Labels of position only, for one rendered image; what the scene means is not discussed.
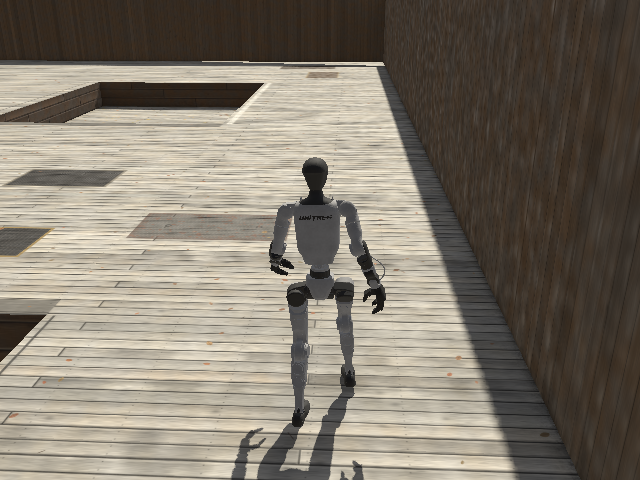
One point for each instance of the right robot forearm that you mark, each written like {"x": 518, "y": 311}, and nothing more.
{"x": 368, "y": 268}

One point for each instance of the left robot forearm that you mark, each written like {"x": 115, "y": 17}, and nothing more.
{"x": 275, "y": 259}

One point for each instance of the robot left hand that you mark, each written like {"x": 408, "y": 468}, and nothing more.
{"x": 285, "y": 263}

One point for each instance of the humanoid robot torso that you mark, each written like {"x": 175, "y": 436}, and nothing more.
{"x": 317, "y": 230}

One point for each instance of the robot right hand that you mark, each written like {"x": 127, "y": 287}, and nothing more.
{"x": 380, "y": 297}

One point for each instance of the right robot upper arm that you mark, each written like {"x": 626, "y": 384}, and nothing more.
{"x": 348, "y": 210}

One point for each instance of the robot right foot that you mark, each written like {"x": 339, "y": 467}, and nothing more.
{"x": 349, "y": 379}

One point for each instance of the left robot upper arm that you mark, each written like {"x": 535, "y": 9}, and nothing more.
{"x": 284, "y": 213}

